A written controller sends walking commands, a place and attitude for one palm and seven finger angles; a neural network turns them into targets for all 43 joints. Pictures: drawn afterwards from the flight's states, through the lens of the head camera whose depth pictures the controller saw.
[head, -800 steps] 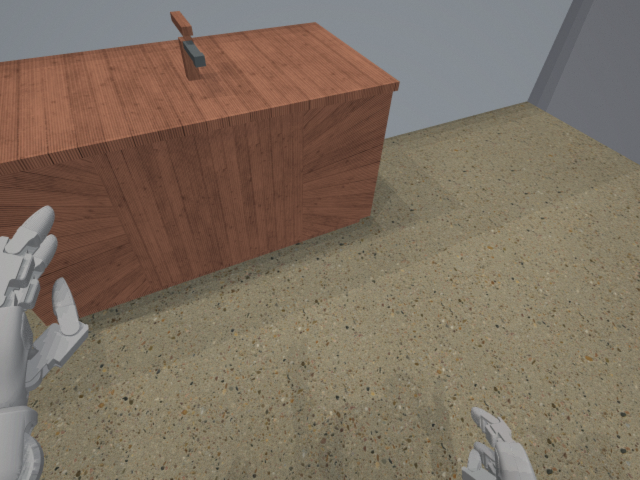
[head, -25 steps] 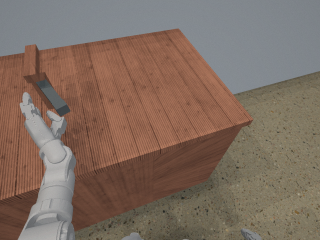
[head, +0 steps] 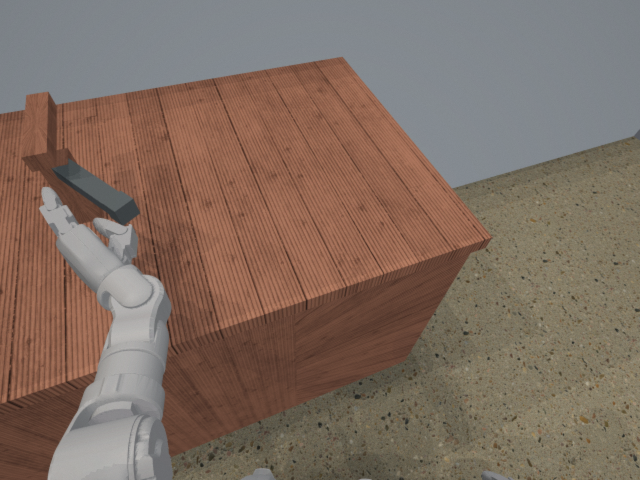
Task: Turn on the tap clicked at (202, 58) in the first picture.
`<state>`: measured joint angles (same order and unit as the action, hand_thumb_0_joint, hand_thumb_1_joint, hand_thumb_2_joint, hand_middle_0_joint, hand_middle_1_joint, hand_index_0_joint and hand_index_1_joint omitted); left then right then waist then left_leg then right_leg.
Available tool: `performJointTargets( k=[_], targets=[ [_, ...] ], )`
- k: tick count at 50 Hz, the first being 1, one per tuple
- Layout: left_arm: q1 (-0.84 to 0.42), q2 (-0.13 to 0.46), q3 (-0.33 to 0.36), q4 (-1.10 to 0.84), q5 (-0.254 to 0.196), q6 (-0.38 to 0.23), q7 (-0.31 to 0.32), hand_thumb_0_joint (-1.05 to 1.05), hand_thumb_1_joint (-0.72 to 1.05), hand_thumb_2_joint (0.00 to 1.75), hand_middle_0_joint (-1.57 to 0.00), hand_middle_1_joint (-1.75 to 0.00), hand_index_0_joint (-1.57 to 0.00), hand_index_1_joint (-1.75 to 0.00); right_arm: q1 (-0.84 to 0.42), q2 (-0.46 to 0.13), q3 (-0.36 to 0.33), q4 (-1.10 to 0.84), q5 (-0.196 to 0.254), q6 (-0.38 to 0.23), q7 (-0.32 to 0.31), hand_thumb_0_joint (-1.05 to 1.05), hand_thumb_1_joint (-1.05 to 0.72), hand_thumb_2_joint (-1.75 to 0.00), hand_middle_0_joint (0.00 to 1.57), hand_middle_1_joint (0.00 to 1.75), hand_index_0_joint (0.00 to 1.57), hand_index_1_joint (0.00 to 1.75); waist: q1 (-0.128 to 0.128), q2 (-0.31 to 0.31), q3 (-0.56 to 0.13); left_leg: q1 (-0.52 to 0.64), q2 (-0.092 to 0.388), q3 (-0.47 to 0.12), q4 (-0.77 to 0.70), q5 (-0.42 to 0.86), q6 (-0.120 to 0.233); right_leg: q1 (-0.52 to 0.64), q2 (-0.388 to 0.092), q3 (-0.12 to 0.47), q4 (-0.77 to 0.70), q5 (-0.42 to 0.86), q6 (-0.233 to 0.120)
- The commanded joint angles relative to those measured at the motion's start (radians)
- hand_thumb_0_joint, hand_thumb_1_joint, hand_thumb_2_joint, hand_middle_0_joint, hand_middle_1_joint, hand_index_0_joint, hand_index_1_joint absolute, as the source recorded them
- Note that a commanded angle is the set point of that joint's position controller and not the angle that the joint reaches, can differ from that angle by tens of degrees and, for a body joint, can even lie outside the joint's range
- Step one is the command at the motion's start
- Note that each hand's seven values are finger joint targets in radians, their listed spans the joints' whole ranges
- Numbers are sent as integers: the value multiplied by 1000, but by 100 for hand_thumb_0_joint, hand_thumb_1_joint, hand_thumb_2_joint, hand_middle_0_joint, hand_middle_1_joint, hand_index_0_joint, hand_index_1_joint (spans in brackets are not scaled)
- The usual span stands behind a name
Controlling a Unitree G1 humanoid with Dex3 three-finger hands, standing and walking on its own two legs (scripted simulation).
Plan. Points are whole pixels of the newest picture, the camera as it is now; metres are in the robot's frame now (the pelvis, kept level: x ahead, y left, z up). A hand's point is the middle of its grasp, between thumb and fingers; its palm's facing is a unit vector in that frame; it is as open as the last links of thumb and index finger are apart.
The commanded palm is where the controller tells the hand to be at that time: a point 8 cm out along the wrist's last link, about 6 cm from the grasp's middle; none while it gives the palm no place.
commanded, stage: push the lever round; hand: left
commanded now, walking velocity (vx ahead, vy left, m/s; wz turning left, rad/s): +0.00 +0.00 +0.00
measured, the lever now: (121, 208) +0.44 +0.26 +0.08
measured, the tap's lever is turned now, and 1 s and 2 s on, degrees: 33 59 86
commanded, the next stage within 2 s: lift the hand up off the lever in 1.54 s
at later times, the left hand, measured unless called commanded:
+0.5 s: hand (157, 213) +0.45 +0.22 +0.06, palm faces +0.82 -0.57 -0.07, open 7.8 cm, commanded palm +0.40 +0.23 +0.07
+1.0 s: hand (176, 196) +0.49 +0.20 +0.06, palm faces +0.86 -0.49 -0.15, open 8.5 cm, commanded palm +0.44 +0.20 +0.07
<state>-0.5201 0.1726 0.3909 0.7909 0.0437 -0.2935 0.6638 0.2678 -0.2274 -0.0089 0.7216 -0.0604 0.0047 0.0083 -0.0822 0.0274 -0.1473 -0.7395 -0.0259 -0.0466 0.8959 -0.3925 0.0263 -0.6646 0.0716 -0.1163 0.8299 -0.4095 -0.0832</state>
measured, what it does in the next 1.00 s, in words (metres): stands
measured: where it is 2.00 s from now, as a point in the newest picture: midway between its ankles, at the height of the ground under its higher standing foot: outside the picture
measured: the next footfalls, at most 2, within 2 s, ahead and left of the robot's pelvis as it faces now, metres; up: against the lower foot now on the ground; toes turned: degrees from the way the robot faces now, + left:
none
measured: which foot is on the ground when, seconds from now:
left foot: down 0.00-1.00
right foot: down 0.00-1.00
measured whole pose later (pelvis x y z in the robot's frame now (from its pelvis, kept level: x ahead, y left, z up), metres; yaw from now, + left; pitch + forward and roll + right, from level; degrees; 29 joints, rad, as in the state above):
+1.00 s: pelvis +0.01 -0.02 -0.01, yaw +1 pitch +20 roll -1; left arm -0.87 0.20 0.53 1.12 0.18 -0.22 0.97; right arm 0.32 -0.21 -0.03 0.78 -0.13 0.02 0.09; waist -0.15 0.03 -0.19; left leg -0.86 -0.01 -0.07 0.91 -0.40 -0.01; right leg -0.78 0.08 -0.14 0.86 -0.42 -0.12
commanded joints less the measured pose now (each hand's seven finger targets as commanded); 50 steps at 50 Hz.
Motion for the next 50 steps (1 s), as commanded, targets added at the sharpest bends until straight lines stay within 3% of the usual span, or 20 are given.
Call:
performJointTargets(
  k=[1, 3, 4, 5, 8, 10, 13, 14, 15, 17, 18, 20, 22, 24, 25, 27, 33, 35, 43, 50],
  targets=[
    [-426, 174, -28, -238, 41, -73, 16, 0, 90, 90, -15, -15, -15, -15, 16, -140, -54, -94, -4, -28, -2, 0, -90, -90, 20, 30, 20, 30, -16, 74, -342, 219, 7, -35, -86, 260, -2, 142, -48, 104, -115, 296, 57],
    [-439, 149, -44, -211, 46, -69, 29, 0, 90, 90, -15, -15, -15, -15, 17, -140, -55, -88, -8, -32, 4, 0, -90, -90, 20, 30, 20, 30, -24, 61, -329, 216, 8, -34, -81, 260, -1, 126, -46, 102, -120, 295, 57],
    [-436, 168, -24, -183, 46, -63, 37, 0, 90, 90, -15, -15, -15, -15, 22, -141, -55, -85, -10, -30, 4, 0, -90, -90, 20, 30, 20, 30, -25, 25, -315, 190, 6, -33, -79, 248, 4, 137, -46, 105, -125, 297, 59],
    [-445, 204, 9, -174, 55, -62, 43, 0, 90, 90, -15, -15, -15, -15, 21, -145, -57, -76, -10, -26, 1, 0, -90, -90, 20, 30, 20, 30, -24, 36, -305, 186, 9, -39, -81, 246, 2, 131, -48, 104, -122, 292, 58],
    [-495, 154, -30, -149, 57, -59, 54, 0, 90, 90, -15, -15, -15, -15, 22, -139, -57, -77, -12, -28, 6, 0, -90, -90, 20, 30, 20, 30, -39, 29, -298, 180, 7, -34, -81, 223, 5, 117, -49, 104, -128, 275, 61],
    [-516, 188, 7, -128, 64, -59, 69, 0, 90, 90, -15, -15, -15, -15, 31, -143, -58, -67, -17, -24, 6, 0, -90, -90, 20, 30, 20, 30, -34, 47, -303, 176, 6, -38, -81, 223, 3, 109, -50, 103, -124, 266, 60],
    [-542, 159, -11, -118, 68, -63, 84, 0, 90, 90, -15, -15, -15, -15, 36, -137, -59, -71, -22, -24, 14, 0, -90, -90, 20, 30, 20, 30, -42, 33, -339, 176, 4, -30, -69, 234, 5, 120, -51, 105, -120, 284, 64],
    [-542, 184, 11, -112, 72, -63, 92, 0, 90, 90, -15, -15, -15, -15, 42, -139, -61, -69, -24, -22, 16, 0, -90, -90, 20, 30, 20, 30, -39, 15, -352, 171, 6, -31, -67, 240, 5, 132, -51, 104, -117, 294, 64],
    [-549, 197, 24, -98, 83, -62, 98, 0, 90, 90, -15, -15, -15, -15, 44, -140, -61, -63, -26, -18, 15, 0, -90, -90, 20, 30, 20, 30, -33, 52, -347, 173, 6, -37, -71, 248, 0, 119, -51, 102, -108, 288, 61],
    [-595, 135, -24, -100, 89, -62, 111, 0, 90, 90, -15, -15, -15, -15, 47, -133, -61, -63, -30, -19, 27, 0, -90, -90, 20, 30, 20, 30, -47, 80, -354, 198, 7, -37, -67, 260, -3, 89, -49, 93, -103, 282, 60],
    [-591, 161, 5, -70, 93, -57, 121, 0, 90, 90, -15, -15, -15, -15, 55, -137, -63, -57, -33, -18, 28, 0, -90, -90, 20, 30, 20, 30, -49, 40, -357, 187, 9, -36, -59, 264, 1, 97, -47, 94, -106, 290, 62],
    [-580, 216, 59, -54, 101, -50, 137, 0, 90, 90, -15, -15, -15, -15, 64, -143, -66, -53, -36, -10, 28, 0, -90, -90, 20, 30, 20, 30, -39, 34, -368, 168, 10, -37, -58, 275, 0, 118, -49, 96, -101, 308, 63],
    [-621, 146, 3, -56, 102, -46, 145, 0, 90, 90, -15, -15, -15, -15, 62, -135, -65, -59, -37, -9, 36, 0, -90, -90, 20, 30, 20, 30, -54, 39, -365, 174, 8, -33, -58, 272, 0, 105, -49, 93, -103, 305, 65],
    [-630, 156, 17, -11, 111, -36, 158, 0, 90, 90, -15, -15, -15, -15, 71, -138, -65, -50, -42, -9, 41, 0, -90, -90, 20, 30, 20, 30, -57, 19, -351, 158, 9, -31, -57, 262, 4, 99, -47, 92, -108, 298, 66],
    [-639, 196, 51, -5, 121, -34, 165, 0, 90, 90, -15, -15, -15, -15, 75, -144, -67, -44, -43, -5, 40, 0, -90, -90, 20, 30, 20, 30, -56, 31, -353, 156, 12, -34, -54, 271, 3, 99, -50, 94, -103, 304, 65],
    [-647, 174, 33, -7, 128, -30, 174, 0, 90, 90, -15, -15, -15, -15, 83, -138, -69, -49, -45, -3, 45, 0, -90, -90, 20, 30, 20, 30, -56, 18, -378, 155, 10, -29, -54, 278, 4, 117, -51, 92, -101, 321, 67],
    [-765, 142, 0, 54, 157, -22, 204, 0, 90, 90, -15, -15, -15, -15, 91, -138, -67, -26, -54, -5, 54, 0, -90, -90, 20, 30, 20, 30, -89, 43, -351, 152, 12, -32, -54, 234, 7, 55, -50, 92, -114, 258, 67],
    [-778, 181, 37, 83, 166, -14, 217, 0, 90, 90, -15, -15, -15, -15, 100, -141, -69, -16, -58, -4, 53, 0, -90, -90, 20, 30, 20, 30, -89, 40, -354, 138, 13, -34, -52, 230, 10, 54, -51, 93, -112, 259, 68],
    [-836, 165, 27, 124, 190, 8, 259, 0, 90, 90, -15, -15, -15, -15, 121, -136, -65, -11, -66, -5, 69, 0, -90, -90, 20, 30, 20, 30, -100, 55, -393, 134, 13, -28, -46, 248, 11, 65, -53, 94, -117, 290, 72],
    [-865, 210, 63, 143, 204, 20, 273, 0, 90, 90, -15, -15, -15, -15, 146, -139, -65, -3, -70, -14, 74, 0, -90, -90, 20, 30, 20, 30, -111, 44, -407, 93, 13, -21, -36, 243, 19, 95, -63, 106, -116, 348, 83]
  ],
)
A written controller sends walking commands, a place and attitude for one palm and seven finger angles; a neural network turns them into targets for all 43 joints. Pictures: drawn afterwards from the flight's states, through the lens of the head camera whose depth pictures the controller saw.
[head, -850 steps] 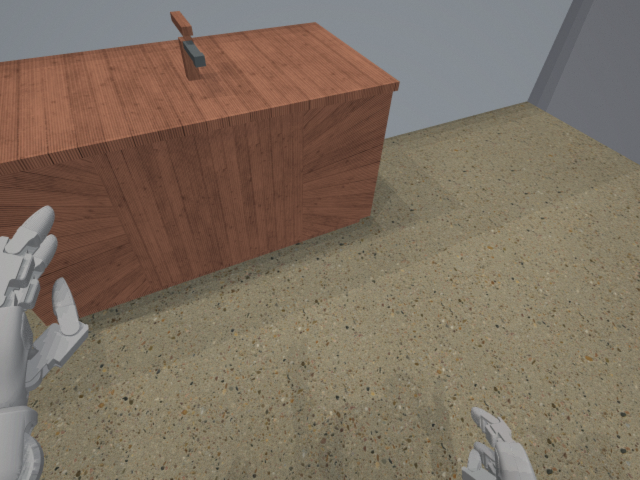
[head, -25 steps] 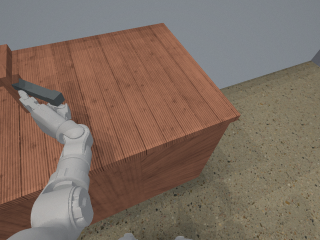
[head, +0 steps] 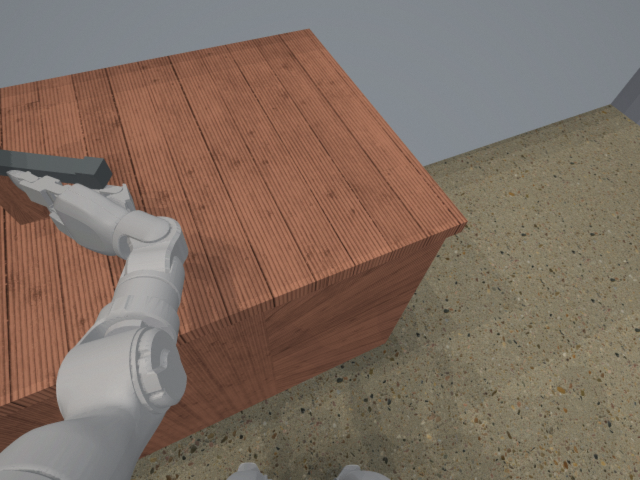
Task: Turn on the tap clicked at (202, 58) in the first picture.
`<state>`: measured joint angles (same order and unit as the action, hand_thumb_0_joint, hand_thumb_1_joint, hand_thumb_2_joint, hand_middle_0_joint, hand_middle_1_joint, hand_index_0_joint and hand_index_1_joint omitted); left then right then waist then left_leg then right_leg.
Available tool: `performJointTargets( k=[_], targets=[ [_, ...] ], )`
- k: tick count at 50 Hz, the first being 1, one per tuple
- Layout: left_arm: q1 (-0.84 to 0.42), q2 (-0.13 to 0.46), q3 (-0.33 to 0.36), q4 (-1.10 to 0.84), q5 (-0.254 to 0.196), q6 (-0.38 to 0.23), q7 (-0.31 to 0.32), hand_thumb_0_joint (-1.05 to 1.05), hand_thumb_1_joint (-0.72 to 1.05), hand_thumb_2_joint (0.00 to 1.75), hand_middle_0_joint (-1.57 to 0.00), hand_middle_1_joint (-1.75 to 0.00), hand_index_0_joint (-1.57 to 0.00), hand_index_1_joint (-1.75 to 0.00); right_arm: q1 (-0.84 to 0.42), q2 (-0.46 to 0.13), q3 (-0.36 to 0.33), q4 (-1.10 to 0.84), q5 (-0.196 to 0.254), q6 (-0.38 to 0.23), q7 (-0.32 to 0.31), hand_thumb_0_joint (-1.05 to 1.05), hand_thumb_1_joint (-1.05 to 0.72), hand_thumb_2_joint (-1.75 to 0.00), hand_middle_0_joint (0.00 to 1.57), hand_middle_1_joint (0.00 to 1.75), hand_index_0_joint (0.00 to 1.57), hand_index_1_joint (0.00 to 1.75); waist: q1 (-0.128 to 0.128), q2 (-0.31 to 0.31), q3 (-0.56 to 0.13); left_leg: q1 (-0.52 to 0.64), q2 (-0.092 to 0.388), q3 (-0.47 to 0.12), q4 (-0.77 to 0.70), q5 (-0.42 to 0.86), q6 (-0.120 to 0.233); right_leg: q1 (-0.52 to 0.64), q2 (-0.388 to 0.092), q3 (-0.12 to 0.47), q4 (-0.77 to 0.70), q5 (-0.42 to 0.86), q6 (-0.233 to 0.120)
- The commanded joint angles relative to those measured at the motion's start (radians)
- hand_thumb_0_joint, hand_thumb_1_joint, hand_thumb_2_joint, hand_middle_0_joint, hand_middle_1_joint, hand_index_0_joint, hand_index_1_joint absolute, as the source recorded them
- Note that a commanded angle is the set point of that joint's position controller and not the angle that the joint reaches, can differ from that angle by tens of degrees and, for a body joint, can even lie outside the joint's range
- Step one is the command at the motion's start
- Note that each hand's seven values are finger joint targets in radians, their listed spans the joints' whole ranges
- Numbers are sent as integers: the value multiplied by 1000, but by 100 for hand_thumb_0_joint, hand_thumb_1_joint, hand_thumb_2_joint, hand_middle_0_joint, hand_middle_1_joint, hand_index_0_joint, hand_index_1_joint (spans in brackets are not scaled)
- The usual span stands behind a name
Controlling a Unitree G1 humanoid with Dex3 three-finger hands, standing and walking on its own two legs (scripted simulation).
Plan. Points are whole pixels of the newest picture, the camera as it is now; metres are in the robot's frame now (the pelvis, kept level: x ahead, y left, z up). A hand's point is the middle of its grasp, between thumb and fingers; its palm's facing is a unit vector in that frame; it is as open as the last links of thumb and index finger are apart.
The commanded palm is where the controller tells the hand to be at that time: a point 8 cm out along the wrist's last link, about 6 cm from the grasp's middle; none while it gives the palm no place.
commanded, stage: push the lever round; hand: left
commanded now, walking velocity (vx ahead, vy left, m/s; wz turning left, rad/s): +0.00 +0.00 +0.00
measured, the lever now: (94, 173) +0.49 +0.25 +0.09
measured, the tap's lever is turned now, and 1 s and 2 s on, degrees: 59 86 86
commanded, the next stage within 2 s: lift the hand up off the lever in 0.54 s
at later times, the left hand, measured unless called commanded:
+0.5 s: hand (130, 182) +0.50 +0.22 +0.07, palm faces +0.85 -0.50 -0.15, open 8.4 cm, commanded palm +0.45 +0.22 +0.07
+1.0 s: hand (132, 176) +0.51 +0.21 +0.07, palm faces +0.86 -0.49 -0.16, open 8.5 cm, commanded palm +0.46 +0.22 +0.09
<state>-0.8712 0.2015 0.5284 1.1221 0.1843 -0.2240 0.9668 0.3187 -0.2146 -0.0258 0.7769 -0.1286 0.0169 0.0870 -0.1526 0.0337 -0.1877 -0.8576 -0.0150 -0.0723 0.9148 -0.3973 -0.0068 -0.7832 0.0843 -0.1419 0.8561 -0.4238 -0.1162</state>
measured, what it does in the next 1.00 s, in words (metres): stands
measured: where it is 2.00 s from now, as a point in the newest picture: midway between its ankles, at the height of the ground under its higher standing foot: outside the picture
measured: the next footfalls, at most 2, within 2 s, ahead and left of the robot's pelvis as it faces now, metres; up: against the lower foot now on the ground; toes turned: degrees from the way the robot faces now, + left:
none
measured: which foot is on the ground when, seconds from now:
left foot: down 0.00-1.00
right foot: down 0.00-1.00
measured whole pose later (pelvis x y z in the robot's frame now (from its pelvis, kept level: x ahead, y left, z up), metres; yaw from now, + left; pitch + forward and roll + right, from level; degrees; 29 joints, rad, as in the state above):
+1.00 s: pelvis +0.00 -0.01 +0.00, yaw -1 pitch +21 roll -1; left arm -0.94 0.29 0.63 1.17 0.22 -0.19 0.96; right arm 0.37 -0.22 -0.01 0.77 -0.13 -0.02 0.09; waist -0.20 0.03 -0.18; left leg -0.87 0.00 -0.07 0.90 -0.40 -0.02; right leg -0.80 0.10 -0.13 0.84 -0.41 -0.13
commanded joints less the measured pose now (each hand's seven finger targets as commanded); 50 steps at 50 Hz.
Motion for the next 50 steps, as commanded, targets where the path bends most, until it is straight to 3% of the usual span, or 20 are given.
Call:
performJointTargets(
  k=[1, 4, 6, 9, 12, 14, 15, 20, 24, 26, 29, 31, 32, 39, 40, 42, 46, 47, 48, 50],
  targets=[
    [-521, 201, -64, -201, 68, -53, -30, 0, 90, 90, -15, -15, -15, -15, 101, -153, -48, -59, -1, -26, -5, 0, -90, -90, 20, 30, 20, 30, -37, 46, -373, 210, 3, 7, -53, 249, 52, 219, -77, 133, -140, 368, 117],
    [-507, 213, -63, -206, 73, -53, -36, 0, 90, 90, -15, -15, -15, -15, 110, -152, -47, -65, -1, -26, -5, 0, -90, -90, 20, 30, 20, 30, -36, 39, -386, 199, 2, 12, -51, 251, 53, 253, -83, 142, -146, 417, 124],
    [-518, 216, -60, -230, 75, -60, -37, 0, 90, 90, -15, -15, -15, -15, 114, -151, -48, -65, -2, -27, -4, 0, -90, -90, 20, 30, 20, 30, -33, 72, -404, 221, 2, 13, -48, 278, 52, 250, -82, 140, -135, 438, 122],
    [-494, 234, -45, -213, 72, -53, -41, 0, 90, 90, -15, -15, -15, -15, 118, -155, -47, -68, 0, -27, -4, 0, -90, -90, 20, 30, 20, 30, -38, 40, -390, 189, 1, 18, -45, 261, 54, 277, -88, 150, -143, 470, 133],
    [-524, 230, -56, -206, 75, -51, -46, 0, 90, 90, -15, -15, -15, -15, 124, -156, -47, -62, 1, -30, -5, 0, -90, -90, 20, 30, 20, 30, -50, 50, -372, 190, 4, 15, -48, 251, 55, 254, -86, 146, -141, 442, 131],
    [-522, 249, -44, -211, 72, -52, -46, 0, 90, 90, -15, -15, -15, -15, 129, -157, -46, -66, 1, -31, -5, 0, -90, -90, 20, 30, 20, 30, -45, 38, -388, 175, 1, 16, -47, 241, 56, 276, -89, 155, -144, 455, 135],
    [-535, 261, -35, -223, 74, -55, -47, 0, 90, 90, -15, -15, -15, -15, 129, -158, -47, -63, 0, -31, -7, 0, -90, -90, 20, 30, 20, 30, -42, 71, -394, 190, 2, 15, -46, 258, 55, 271, -90, 153, -136, 463, 130],
    [-528, 251, -40, -206, 74, -53, -48, 0, 90, 90, -15, -15, -15, -15, 136, -159, -47, -60, -2, -33, -2, 0, -90, -90, 20, 30, 20, 30, -49, 65, -393, 196, 3, 14, -40, 272, 55, 259, -87, 148, -132, 473, 131],
    [-529, 302, -8, -198, 75, -45, -50, 0, 90, 90, -15, -15, -15, -15, 145, -164, -46, -64, 0, -33, -3, 0, -90, -90, 20, 30, 20, 30, -47, 40, -392, 153, 3, 20, -38, 245, 55, 291, -95, 162, -135, 498, 141],
    [-575, 295, -25, -206, 81, -48, -53, 0, 90, 90, -15, -15, -15, -15, 150, -164, -45, -61, 0, -33, -3, 0, -90, -90, 20, 30, 20, 30, -55, 85, -397, 179, 5, 18, -38, 263, 55, 260, -91, 154, -125, 478, 133],
    [-565, 321, -6, -177, 82, -43, -51, 0, 90, 90, -15, -15, -15, -15, 156, -169, -45, -60, -1, -36, -3, 0, -90, -90, 20, 30, 20, 30, -56, 52, -394, 154, 6, 17, -36, 240, 56, 266, -91, 158, -132, 462, 138],
    [-595, 300, -28, -167, 88, -42, -53, 0, 90, 90, -15, -15, -15, -15, 159, -167, -44, -56, -1, -37, 0, 0, -90, -90, 20, 30, 20, 30, -65, 90, -378, 175, 9, 13, -40, 243, 56, 217, -83, 147, -128, 413, 129],
    [-612, 301, -32, -157, 90, -41, -51, 0, 90, 90, -15, -15, -15, -15, 164, -170, -43, -52, -3, -39, 1, 0, -90, -90, 20, 30, 20, 30, -72, 75, -383, 173, 10, 11, -37, 236, 58, 211, -83, 148, -130, 404, 131],
    [-616, 361, 0, -182, 101, -40, -45, 0, 90, 90, -15, -15, -15, -15, 167, -171, -42, -63, -2, -44, -3, 0, -90, -90, 20, 30, 20, 30, -60, 61, -419, 152, 8, 20, -45, 224, 60, 274, -85, 163, -142, 428, 136],
    [-636, 359, -3, -201, 104, -45, -47, 0, 90, 90, -15, -15, -15, -15, 172, -171, -43, -59, -4, -44, -4, 0, -90, -90, 20, 30, 20, 30, -60, 92, -424, 178, 10, 17, -48, 245, 60, 263, -82, 156, -137, 426, 129],
    [-625, 370, 5, -218, 104, -49, -46, 0, 90, 90, -15, -15, -15, -15, 171, -171, -42, -65, -3, -47, -3, 0, -90, -90, 20, 30, 20, 30, -53, 98, -442, 191, 9, 21, -48, 258, 60, 280, -81, 160, -140, 450, 133],
    [-626, 366, -5, -198, 107, -35, -49, 0, 90, 90, -15, -15, -15, -15, 167, -171, -41, -62, 0, -51, -4, 0, -90, -90, 20, 30, 20, 30, -64, 97, -388, 181, 12, 19, -63, 226, 61, 259, -77, 156, -153, 394, 130],
    [-630, 388, 12, -203, 107, -36, -46, 0, 90, 90, -15, -15, -15, -15, 172, -173, -41, -60, -1, -51, -4, 0, -90, -90, 20, 30, 20, 30, -60, 97, -391, 184, 13, 19, -67, 224, 61, 266, -78, 155, -157, 388, 130],
    [-643, 361, -13, -229, 106, -39, -48, 0, 90, 90, -15, -15, -15, -15, 163, -169, -40, -64, -1, -55, -3, 0, -90, -90, 20, 30, 20, 30, -61, 111, -400, 196, 11, 21, -66, 228, 61, 266, -76, 160, -161, 397, 131],
    [-614, 406, 27, -231, 104, -41, -46, 0, 90, 90, -15, -15, -15, -15, 168, -171, -42, -62, -1, -55, -6, 0, -90, -90, 20, 30, 20, 30, -48, 106, -417, 193, 11, 20, -66, 239, 61, 293, -79, 163, -155, 423, 131]
  ],
)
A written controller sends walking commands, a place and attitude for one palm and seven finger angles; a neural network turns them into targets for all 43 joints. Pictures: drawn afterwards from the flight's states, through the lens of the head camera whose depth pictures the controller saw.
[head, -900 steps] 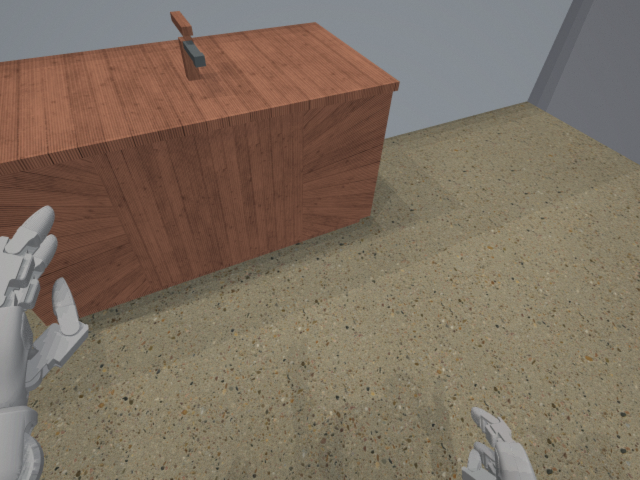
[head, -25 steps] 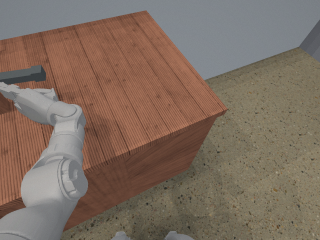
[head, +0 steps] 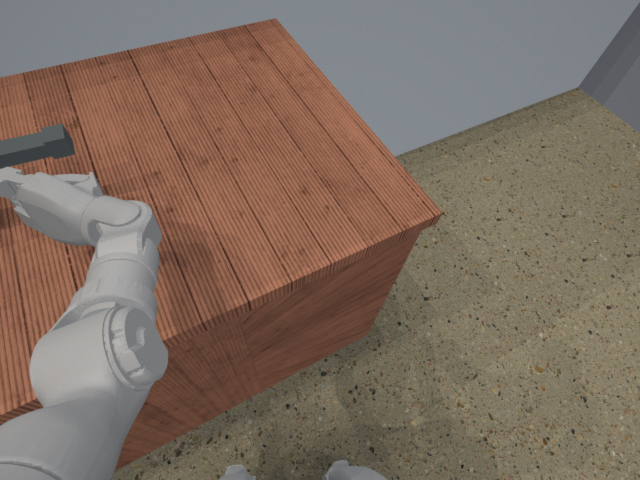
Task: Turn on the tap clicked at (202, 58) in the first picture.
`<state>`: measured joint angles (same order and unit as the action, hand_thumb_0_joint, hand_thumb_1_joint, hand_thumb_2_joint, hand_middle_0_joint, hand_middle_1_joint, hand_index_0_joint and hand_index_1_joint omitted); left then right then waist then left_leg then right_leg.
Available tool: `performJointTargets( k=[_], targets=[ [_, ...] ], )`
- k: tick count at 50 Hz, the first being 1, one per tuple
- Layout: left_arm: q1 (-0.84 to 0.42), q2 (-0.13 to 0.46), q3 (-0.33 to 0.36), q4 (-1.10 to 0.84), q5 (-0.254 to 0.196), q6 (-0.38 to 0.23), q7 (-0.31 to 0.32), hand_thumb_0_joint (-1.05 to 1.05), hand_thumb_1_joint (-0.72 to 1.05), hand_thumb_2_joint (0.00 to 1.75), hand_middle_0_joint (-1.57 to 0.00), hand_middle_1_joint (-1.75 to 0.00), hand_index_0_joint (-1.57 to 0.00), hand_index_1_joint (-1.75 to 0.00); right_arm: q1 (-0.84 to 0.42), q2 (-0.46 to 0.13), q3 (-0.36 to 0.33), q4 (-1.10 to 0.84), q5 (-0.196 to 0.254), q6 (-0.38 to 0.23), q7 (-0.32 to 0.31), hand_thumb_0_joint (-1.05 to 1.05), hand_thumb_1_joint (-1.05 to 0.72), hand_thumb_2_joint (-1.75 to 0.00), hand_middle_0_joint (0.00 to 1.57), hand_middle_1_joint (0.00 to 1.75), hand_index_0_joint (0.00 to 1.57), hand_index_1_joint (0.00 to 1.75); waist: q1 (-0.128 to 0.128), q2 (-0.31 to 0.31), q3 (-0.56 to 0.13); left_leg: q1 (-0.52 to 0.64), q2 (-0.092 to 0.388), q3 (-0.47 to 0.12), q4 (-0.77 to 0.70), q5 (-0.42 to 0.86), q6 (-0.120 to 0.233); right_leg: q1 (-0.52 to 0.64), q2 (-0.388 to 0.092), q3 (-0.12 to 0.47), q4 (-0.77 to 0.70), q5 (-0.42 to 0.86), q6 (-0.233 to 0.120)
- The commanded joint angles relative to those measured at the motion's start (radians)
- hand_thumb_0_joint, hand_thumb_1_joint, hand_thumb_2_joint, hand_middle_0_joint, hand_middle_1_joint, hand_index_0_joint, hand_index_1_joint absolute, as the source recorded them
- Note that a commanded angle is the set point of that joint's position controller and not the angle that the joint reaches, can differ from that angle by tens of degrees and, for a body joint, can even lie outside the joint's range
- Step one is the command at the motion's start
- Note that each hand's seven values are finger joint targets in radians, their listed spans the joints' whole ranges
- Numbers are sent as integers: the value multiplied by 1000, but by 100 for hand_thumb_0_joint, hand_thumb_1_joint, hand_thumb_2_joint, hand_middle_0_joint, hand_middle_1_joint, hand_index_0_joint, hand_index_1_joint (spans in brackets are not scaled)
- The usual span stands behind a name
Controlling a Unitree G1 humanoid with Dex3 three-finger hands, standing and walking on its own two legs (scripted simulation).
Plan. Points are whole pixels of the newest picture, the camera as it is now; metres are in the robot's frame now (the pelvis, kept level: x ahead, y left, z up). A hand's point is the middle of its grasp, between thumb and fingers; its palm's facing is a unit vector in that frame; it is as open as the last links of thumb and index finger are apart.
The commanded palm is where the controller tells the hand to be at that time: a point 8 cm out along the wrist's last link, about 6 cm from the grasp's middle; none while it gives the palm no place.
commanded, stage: lift the hand up off the lever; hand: left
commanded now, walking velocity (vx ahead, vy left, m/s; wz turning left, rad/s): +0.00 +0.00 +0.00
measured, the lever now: (58, 141) +0.55 +0.27 +0.09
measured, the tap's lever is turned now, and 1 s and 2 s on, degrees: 86 86 86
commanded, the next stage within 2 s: none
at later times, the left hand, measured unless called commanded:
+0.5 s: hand (83, 180) +0.49 +0.24 +0.08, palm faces +0.87 -0.48 -0.14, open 8.1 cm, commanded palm +0.45 +0.24 +0.11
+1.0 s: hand (67, 155) +0.49 +0.23 +0.12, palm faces +0.84 -0.53 -0.14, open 7.8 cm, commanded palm +0.43 +0.24 +0.13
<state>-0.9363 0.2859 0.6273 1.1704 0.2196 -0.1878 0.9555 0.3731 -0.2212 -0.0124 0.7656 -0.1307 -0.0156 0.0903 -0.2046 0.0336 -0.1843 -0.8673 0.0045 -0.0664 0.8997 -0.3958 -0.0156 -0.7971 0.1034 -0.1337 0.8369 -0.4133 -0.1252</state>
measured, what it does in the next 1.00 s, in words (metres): stands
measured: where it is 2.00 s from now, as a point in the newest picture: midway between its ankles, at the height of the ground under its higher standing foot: outside the picture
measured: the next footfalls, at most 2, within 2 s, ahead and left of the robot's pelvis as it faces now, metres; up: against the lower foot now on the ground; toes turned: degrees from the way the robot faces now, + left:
none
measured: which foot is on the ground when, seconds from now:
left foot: down 0.00-1.00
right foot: down 0.00-1.00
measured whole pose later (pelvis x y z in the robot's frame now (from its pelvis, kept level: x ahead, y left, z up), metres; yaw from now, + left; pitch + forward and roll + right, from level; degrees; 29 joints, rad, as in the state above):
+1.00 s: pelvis +0.01 +0.01 +0.02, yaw +1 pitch +16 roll -1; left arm -0.88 0.22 0.52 1.05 0.16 -0.10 0.89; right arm 0.35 -0.23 -0.02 0.78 -0.11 -0.02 0.09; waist -0.14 0.04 -0.18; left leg -0.70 -0.02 -0.06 0.79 -0.37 -0.01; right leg -0.63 0.09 -0.12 0.74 -0.40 -0.11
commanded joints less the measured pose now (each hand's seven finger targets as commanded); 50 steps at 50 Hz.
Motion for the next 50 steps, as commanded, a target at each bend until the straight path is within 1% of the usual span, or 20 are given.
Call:
performJointTargets(
  k=[1, 3, 6, 8, 9, 11, 12, 17, 18, 23, 25, 31, 32, 34, 37, 39, 40, 45, 47, 50],
  targets=[
    [-550, 317, -76, -284, 68, -77, -34, 0, 90, 90, -15, -15, -15, -15, 116, -163, -53, -52, 2, -24, -9, 0, -90, -90, 20, 30, 20, 30, 3, 97, -420, 195, -11, 15, -53, 236, 71, 316, -99, 156, -135, 421, 142],
    [-554, 304, -90, -271, 73, -72, -37, 0, 90, 90, -15, -15, -15, -15, 110, -163, -53, -51, 3, -27, -8, 0, -90, -90, 20, 30, 20, 30, -4, 90, -393, 183, -9, 16, -56, 215, 70, 307, -99, 157, -144, 397, 144],
    [-562, 347, -62, -283, 76, -68, -38, 0, 90, 90, -15, -15, -15, -15, 115, -167, -53, -50, 3, -28, -13, 0, -90, -90, 20, 30, 20, 30, 1, 99, -401, 185, -8, 16, -59, 224, 71, 319, -103, 160, -138, 411, 143],
    [-565, 314, -92, -289, 76, -65, -40, 0, 90, 90, -15, -15, -15, -15, 105, -162, -52, -55, 5, -30, -13, 0, -90, -90, 20, 30, 20, 30, -6, 91, -398, 190, -9, 20, -61, 219, 71, 320, -102, 164, -147, 412, 147],
    [-562, 347, -64, -292, 78, -63, -38, 0, 90, 90, -15, -15, -15, -15, 110, -166, -53, -53, 5, -32, -15, 0, -90, -90, 20, 30, 20, 30, 1, 79, -406, 185, -8, 19, -61, 216, 72, 334, -105, 165, -148, 418, 149],
    [-577, 352, -64, -345, 77, -74, -39, 0, 90, 90, -15, -15, -15, -15, 114, -164, -54, -55, 4, -31, -15, 0, -90, -90, 20, 30, 20, 30, 10, 131, -448, 232, -8, 18, -62, 264, 68, 337, -100, 156, -130, 443, 140],
    [-559, 326, -79, -346, 76, -74, -40, 0, 90, 90, -15, -15, -15, -15, 107, -159, -55, -58, 4, -32, -13, 0, -90, -90, 20, 30, 20, 30, 12, 132, -443, 246, -9, 19, -61, 274, 68, 330, -97, 153, -132, 446, 139],
    [-521, 325, -71, -366, 76, -63, -43, 0, 90, 90, -15, -15, -15, -15, 103, -160, -58, -60, 3, -31, -11, 0, -90, -90, 20, 30, 20, 30, 22, 116, -445, 256, -7, 22, -63, 303, 65, 357, -99, 149, -128, 490, 141],
    [-538, 293, -101, -381, 76, -62, -47, 0, 90, 90, -15, -15, -15, -15, 90, -156, -56, -62, 5, -34, -9, 0, -90, -90, 20, 30, 20, 30, 17, 130, -428, 255, -9, 27, -65, 293, 64, 353, -101, 153, -137, 488, 142],
    [-515, 301, -87, -373, 67, -48, -52, 0, 90, 90, -15, -15, -15, -15, 89, -159, -59, -53, 7, -37, -12, 0, -90, -90, 20, 30, 20, 30, 14, 91, -397, 248, -8, 23, -75, 277, 65, 359, -101, 149, -143, 471, 144],
    [-547, 275, -113, -383, 65, -43, -57, 0, 90, 90, -15, -15, -15, -15, 84, -156, -58, -49, 8, -40, -14, 0, -90, -90, 20, 30, 20, 30, 9, 124, -385, 272, -8, 21, -84, 280, 65, 332, -98, 143, -144, 439, 136],
    [-547, 259, -117, -441, 59, -52, -51, 0, 90, 90, -15, -15, -15, -15, 82, -153, -63, -42, 4, -49, -7, 0, -90, -90, 20, 30, 20, 30, 23, 137, -434, 350, -6, 14, -79, 343, 59, 327, -89, 128, -137, 465, 130],
    [-511, 260, -108, -435, 55, -47, -50, 0, 90, 90, -15, -15, -15, -15, 81, -152, -63, -46, 4, -48, -6, 0, -90, -90, 20, 30, 20, 30, 34, 120, -438, 334, -9, 17, -81, 339, 58, 352, -91, 130, -138, 479, 133],
    [-467, 213, -134, -364, 37, -18, -61, 0, 90, 90, -15, -15, -15, -15, 74, -152, -61, -48, 10, -43, -8, 0, -90, -90, 20, 30, 20, 30, 25, 76, -387, 297, -12, 22, -95, 311, 57, 368, -96, 131, -154, 480, 138],
    [-368, 169, -127, -273, -25, 38, -87, 0, 90, 90, -15, -15, -15, -15, 84, -161, -58, -58, 22, -29, -11, 0, -90, -90, 20, 30, 20, 30, 44, 32, -353, 282, -19, 25, -129, 305, 55, 415, -104, 129, -177, 512, 144],
    [-385, 181, -123, -305, -22, 45, -83, 0, 90, 90, -15, -15, -15, -15, 74, -159, -56, -65, 26, -29, -12, 0, -90, -90, 20, 30, 20, 30, 48, 8, -341, 273, -21, 28, -137, 294, 59, 430, -106, 131, -188, 526, 148],
    [-401, 196, -106, -319, -24, 39, -80, 0, 90, 90, -15, -15, -15, -15, 75, -160, -55, -59, 27, -27, -13, 0, -90, -90, 20, 30, 20, 30, 52, 30, -335, 287, -19, 23, -143, 309, 58, 430, -108, 128, -187, 530, 144],
    [-395, 143, -136, -329, -21, 30, -65, 0, 90, 90, -15, -15, -15, -15, 61, -155, -60, -50, 25, -32, -4, 0, -90, -90, 20, 30, 20, 30, 49, 7, -290, 306, -17, 13, -152, 290, 59, 384, -98, 113, -198, 454, 136],
    [-414, 93, -183, -311, -24, 38, -70, 0, 90, 90, -15, -15, -15, -15, 51, -153, -58, -48, 26, -31, -3, 0, -90, -90, 20, 30, 20, 30, 34, 4, -272, 316, -18, 14, -155, 274, 59, 354, -96, 111, -207, 418, 136],
    [-422, 112, -159, -309, -38, 51, -73, 0, 90, 90, -15, -15, -15, -15, 51, -158, -59, -47, 26, -26, -8, 0, -90, -90, 20, 30, 20, 30, 43, 3, -290, 323, -23, 15, -164, 281, 59, 375, -100, 113, -210, 431, 135]
  ],
)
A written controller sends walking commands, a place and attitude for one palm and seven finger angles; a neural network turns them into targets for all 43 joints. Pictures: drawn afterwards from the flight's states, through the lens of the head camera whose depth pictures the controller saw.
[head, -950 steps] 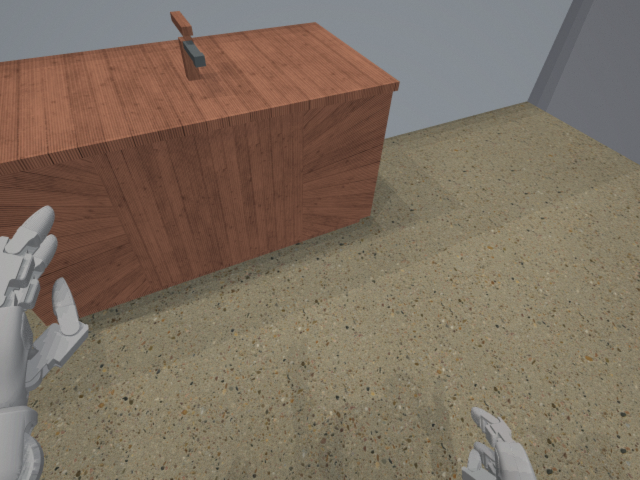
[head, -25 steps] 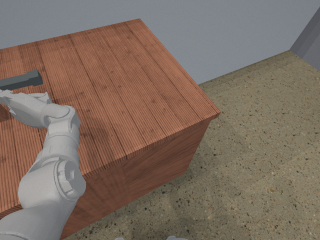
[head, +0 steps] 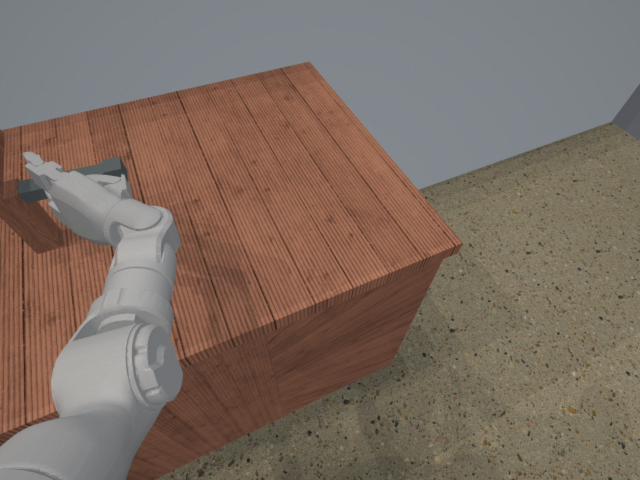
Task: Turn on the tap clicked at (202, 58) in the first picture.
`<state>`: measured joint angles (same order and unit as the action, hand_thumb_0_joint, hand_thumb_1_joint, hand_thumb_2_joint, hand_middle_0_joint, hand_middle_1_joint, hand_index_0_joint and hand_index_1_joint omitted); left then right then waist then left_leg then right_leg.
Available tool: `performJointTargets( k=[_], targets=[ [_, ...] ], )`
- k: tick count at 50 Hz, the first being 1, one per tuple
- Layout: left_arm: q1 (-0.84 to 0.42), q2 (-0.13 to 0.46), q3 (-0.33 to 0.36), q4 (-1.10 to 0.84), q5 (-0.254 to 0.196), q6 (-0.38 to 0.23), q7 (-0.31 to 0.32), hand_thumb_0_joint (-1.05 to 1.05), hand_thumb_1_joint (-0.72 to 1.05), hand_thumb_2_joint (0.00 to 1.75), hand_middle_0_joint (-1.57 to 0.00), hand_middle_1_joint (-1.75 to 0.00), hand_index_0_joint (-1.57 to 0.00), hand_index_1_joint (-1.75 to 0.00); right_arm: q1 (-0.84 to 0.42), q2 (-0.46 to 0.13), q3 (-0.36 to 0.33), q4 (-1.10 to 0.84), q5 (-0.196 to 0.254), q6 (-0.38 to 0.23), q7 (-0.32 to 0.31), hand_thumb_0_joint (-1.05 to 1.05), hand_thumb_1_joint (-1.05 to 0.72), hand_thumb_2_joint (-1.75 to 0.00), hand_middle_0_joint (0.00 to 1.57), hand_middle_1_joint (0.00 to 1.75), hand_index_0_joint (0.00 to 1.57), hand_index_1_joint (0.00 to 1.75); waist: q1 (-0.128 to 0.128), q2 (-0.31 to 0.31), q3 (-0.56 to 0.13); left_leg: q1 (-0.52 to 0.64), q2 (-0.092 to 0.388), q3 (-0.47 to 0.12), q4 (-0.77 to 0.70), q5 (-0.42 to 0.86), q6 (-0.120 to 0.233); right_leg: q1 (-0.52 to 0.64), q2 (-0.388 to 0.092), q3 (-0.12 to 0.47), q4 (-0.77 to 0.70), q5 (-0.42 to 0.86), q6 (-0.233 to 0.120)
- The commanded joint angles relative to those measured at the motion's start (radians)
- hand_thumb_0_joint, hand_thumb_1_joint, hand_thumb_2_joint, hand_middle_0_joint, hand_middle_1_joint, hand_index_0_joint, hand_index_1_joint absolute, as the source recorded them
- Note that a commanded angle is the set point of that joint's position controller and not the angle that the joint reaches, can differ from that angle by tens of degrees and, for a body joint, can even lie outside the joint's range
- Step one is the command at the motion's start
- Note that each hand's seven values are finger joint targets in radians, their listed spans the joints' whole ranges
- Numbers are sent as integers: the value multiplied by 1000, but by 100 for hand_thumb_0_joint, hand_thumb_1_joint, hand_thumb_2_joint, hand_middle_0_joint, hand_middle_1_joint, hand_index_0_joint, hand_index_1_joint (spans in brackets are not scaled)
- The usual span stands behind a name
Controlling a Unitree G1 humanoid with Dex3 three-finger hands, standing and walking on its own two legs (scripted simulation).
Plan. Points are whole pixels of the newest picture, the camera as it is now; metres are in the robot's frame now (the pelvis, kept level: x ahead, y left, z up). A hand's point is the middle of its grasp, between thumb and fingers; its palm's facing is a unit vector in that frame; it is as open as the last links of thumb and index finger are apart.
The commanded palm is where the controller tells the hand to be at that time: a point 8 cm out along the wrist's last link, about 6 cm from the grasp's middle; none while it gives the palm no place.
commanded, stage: lift the hand up off the lever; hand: left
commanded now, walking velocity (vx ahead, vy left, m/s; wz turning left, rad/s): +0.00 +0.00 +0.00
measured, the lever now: (115, 171) +0.54 +0.26 +0.07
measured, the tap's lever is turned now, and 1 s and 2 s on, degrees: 86 86 86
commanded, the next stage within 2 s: draw the hand back beside the body in 1.04 s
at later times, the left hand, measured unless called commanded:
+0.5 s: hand (106, 180) +0.47 +0.23 +0.12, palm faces +0.83 -0.54 -0.10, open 7.8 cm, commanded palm +0.41 +0.23 +0.13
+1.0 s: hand (108, 180) +0.46 +0.22 +0.14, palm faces +0.82 -0.57 -0.12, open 7.8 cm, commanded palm +0.40 +0.23 +0.14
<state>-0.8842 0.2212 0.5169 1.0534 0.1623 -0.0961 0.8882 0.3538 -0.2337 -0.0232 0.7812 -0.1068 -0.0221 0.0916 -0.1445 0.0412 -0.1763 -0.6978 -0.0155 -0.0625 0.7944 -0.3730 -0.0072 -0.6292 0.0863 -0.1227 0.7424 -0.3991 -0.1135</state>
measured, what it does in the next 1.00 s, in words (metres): stands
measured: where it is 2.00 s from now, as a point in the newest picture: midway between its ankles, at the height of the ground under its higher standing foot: outside the picture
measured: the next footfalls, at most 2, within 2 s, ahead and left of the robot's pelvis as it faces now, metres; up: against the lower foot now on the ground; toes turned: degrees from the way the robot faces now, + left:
none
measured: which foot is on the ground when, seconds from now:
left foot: down 0.00-1.00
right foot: down 0.00-1.00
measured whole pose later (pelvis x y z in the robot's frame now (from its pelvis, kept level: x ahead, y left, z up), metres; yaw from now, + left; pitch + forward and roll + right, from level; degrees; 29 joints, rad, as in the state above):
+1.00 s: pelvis +0.00 +0.01 +0.01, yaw +0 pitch +11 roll +0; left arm -0.83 0.13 0.45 0.88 0.10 0.08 0.88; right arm 0.29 -0.22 -0.02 0.79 -0.08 -0.01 0.07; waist -0.09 0.04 -0.16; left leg -0.57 -0.03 -0.06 0.71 -0.33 0.01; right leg -0.50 0.07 -0.11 0.66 -0.36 -0.10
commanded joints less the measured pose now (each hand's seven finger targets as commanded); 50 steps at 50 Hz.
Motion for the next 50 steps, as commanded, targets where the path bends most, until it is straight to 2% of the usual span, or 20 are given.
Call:
performJointTargets(
  k=[1, 4, 7, 10, 11, 14, 15, 19, 20, 21, 26, 29, 30, 34, 35, 36, 39, 41, 44, 50],
  targets=[
    [-468, 183, -43, -201, 14, -40, -6, 0, 90, 90, -15, -15, -15, -15, 74, -142, -49, -67, 5, -18, -11, 0, -90, -90, 20, 30, 20, 30, -10, -4, -319, 162, -3, 12, -61, 273, 49, 223, -82, 101, -112, 428, 123],
    [-455, 207, -19, -235, 10, -38, -1, 0, 90, 90, -15, -15, -15, -15, 70, -140, -49, -74, 5, -12, -14, 0, -90, -90, 20, 30, 20, 30, 5, -1, -354, 165, -5, 18, -58, 299, 46, 269, -88, 108, -109, 495, 129],
    [-475, 178, -50, -254, 24, -30, -2, 0, 90, 90, -15, -15, -15, -15, 65, -138, -49, -74, 3, -6, -12, 0, -90, -90, 20, 30, 20, 30, -5, 16, -348, 196, 0, 18, -56, 335, 46, 244, -84, 99, -105, 494, 124],
    [-420, 206, -13, -306, 21, -25, 4, 0, 90, 90, -15, -15, -15, -15, 61, -141, -54, -85, 2, -4, -12, 0, -90, -90, 20, 30, 20, 30, 25, 21, -386, 219, 0, 14, -59, 391, 43, 288, -83, 94, -97, 549, 120],
    [-420, 183, -36, -321, 19, -21, 0, 0, 90, 90, -15, -15, -15, -15, 55, -137, -52, -88, 5, -3, -12, 0, -90, -90, 20, 30, 20, 30, 19, 23, -379, 222, 1, 18, -59, 393, 42, 287, -84, 96, -99, 557, 122],
    [-390, 181, -34, -339, 12, -5, -4, 0, 90, 90, -15, -15, -15, -15, 47, -140, -55, -93, 9, -1, -13, 0, -90, -90, 20, 30, 20, 30, 19, -28, -359, 208, 0, 23, -64, 382, 44, 323, -90, 100, -111, 602, 131],
    [-374, 196, -15, -346, 8, 0, -8, 0, 90, 90, -15, -15, -15, -15, 43, -142, -57, -93, 10, 0, -16, 0, -90, -90, 20, 30, 20, 30, 31, -12, -355, 211, -1, 22, -70, 389, 43, 328, -89, 97, -109, 598, 127],
    [-392, 142, -73, -349, 3, 28, -22, 0, 90, 90, -15, -15, -15, -15, 25, -139, -52, -91, 15, -2, -16, 0, -90, -90, 20, 30, 20, 30, 16, -7, -299, 229, -1, 23, -86, 365, 43, 297, -87, 92, -134, 545, 124],
    [-384, 163, -52, -367, 0, 30, -24, 0, 90, 90, -15, -15, -15, -15, 22, -140, -56, -91, 16, -3, -19, 0, -90, -90, 20, 30, 20, 30, 24, 11, -308, 247, 2, 17, -88, 383, 43, 299, -85, 89, -131, 540, 119],
    [-396, 126, -90, -385, -3, 30, -29, 0, 90, 90, -15, -15, -15, -15, 17, -135, -54, -93, 18, -4, -18, 0, -90, -90, 20, 30, 20, 30, 21, 25, -309, 262, 0, 19, -91, 388, 41, 289, -82, 87, -133, 527, 117],
    [-373, 104, -100, -393, -19, 43, -27, 0, 90, 90, -15, -15, -15, -15, 1, -134, -54, -85, 19, -12, -19, 0, -90, -90, 20, 30, 20, 30, 26, 9, -305, 286, 0, 10, -99, 390, 37, 280, -78, 81, -143, 496, 112],
    [-373, 118, -85, -376, -26, 59, -26, 0, 90, 90, -15, -15, -15, -15, -7, -135, -50, -86, 20, -12, -24, 0, -90, -90, 20, 30, 20, 30, 28, -46, -283, 245, -5, 13, -108, 347, 38, 308, -85, 86, -153, 505, 120],
    [-370, 152, -56, -386, -25, 61, -26, 0, 90, 90, -15, -15, -15, -15, -15, -137, -53, -85, 22, -10, -28, 0, -90, -90, 20, 30, 20, 30, 41, -11, -291, 257, -5, 14, -113, 359, 37, 313, -86, 86, -151, 499, 115],
    [-413, 112, -101, -443, -13, 66, -18, 0, 90, 90, -15, -15, -15, -15, -29, -125, -49, -91, 21, -15, -26, 0, -90, -90, 20, 30, 20, 30, 38, 17, -313, 288, -2, 17, -107, 384, 35, 302, -82, 85, -148, 501, 111],
    [-415, 139, -78, -446, -6, 65, -15, 0, 90, 90, -15, -15, -15, -15, -30, -127, -53, -85, 21, -14, -27, 0, -90, -90, 20, 30, 20, 30, 43, 27, -316, 302, 1, 7, -107, 395, 32, 288, -77, 79, -145, 471, 103],
    [-419, 104, -112, -446, -4, 66, -16, 0, 90, 90, -15, -15, -15, -15, -35, -123, -50, -87, 20, -17, -25, 0, -90, -90, 20, 30, 20, 30, 38, 36, -303, 307, 2, 10, -107, 399, 32, 272, -75, 79, -145, 463, 103],
    [-413, 87, -123, -420, -5, 79, -14, 0, 90, 90, -15, -15, -15, -15, -40, -125, -52, -85, 20, -21, -26, 0, -90, -90, 20, 30, 20, 30, 31, -21, -292, 294, 3, 6, -111, 372, 31, 274, -73, 77, -153, 439, 104],
    [-394, 104, -102, -417, -18, 90, -18, 0, 90, 90, -15, -15, -15, -15, -43, -128, -53, -86, 24, -20, -29, 0, -90, -90, 20, 30, 20, 30, 41, -17, -299, 302, 2, 6, -118, 379, 29, 283, -74, 77, -155, 438, 103],
    [-395, 58, -135, -394, -29, 113, -21, 0, 90, 90, -15, -15, -15, -15, -49, -126, -48, -84, 24, -21, -29, 0, -90, -90, 20, 30, 20, 30, 37, -26, -278, 294, -2, 11, -125, 362, 27, 283, -75, 77, -166, 436, 105],
    [-435, 116, -81, -376, -17, 123, 2, 0, 90, 90, -15, -15, -15, -15, -56, -127, -44, -78, 23, -22, -33, 0, -90, -90, 20, 30, 20, 30, 49, -35, -245, 254, -2, 7, -140, 300, 33, 273, -79, 83, -178, 380, 105]
  ],
)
